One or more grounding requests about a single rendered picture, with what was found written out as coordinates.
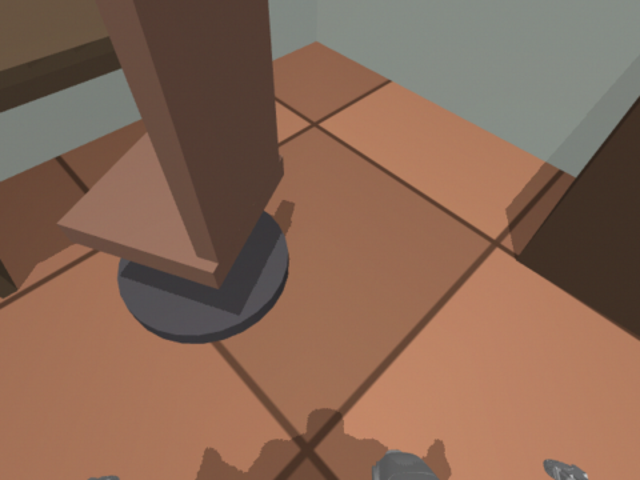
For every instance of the office chair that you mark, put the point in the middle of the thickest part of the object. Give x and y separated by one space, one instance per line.
201 261

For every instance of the desk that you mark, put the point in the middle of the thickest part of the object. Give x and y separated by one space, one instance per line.
47 46

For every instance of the right robot hand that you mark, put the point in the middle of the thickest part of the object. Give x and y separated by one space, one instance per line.
561 471

